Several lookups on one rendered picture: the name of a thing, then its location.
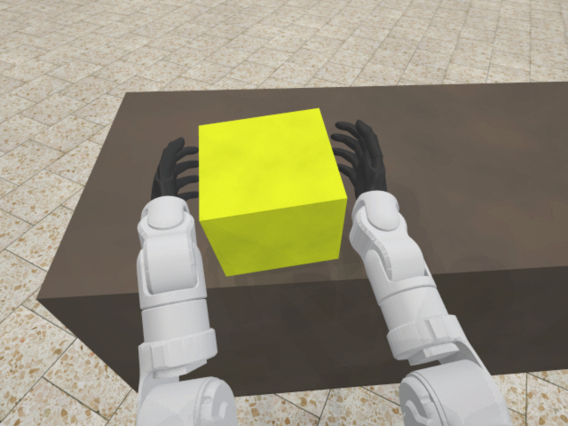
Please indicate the robot right upper arm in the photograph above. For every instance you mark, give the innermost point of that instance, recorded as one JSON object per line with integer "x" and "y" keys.
{"x": 459, "y": 393}

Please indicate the pedestal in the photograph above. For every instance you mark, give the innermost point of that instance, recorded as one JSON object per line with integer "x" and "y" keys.
{"x": 480, "y": 173}

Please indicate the right robot forearm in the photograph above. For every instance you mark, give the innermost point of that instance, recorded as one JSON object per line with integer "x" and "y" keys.
{"x": 421, "y": 330}

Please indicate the left robot forearm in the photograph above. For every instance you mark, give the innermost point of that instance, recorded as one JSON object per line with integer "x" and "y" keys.
{"x": 171, "y": 286}

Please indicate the robot left upper arm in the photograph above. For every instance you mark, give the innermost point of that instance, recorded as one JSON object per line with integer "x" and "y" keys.
{"x": 206, "y": 401}

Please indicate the left robot hand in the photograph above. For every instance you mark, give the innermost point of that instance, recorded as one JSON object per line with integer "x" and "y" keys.
{"x": 165, "y": 179}

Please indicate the carton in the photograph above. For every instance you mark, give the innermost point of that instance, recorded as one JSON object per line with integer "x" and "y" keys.
{"x": 270, "y": 192}

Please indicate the right robot hand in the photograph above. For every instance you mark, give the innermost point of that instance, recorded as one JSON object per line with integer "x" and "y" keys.
{"x": 368, "y": 172}

